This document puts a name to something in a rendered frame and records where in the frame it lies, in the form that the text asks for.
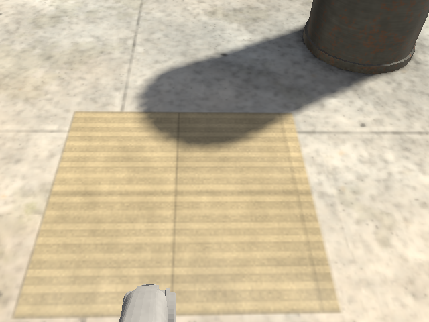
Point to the left robot thigh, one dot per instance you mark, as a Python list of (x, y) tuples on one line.
[(149, 304)]

